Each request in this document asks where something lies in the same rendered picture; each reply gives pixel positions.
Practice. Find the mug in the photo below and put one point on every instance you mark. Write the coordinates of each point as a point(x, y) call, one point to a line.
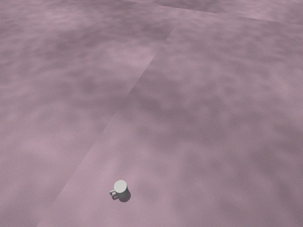
point(120, 188)

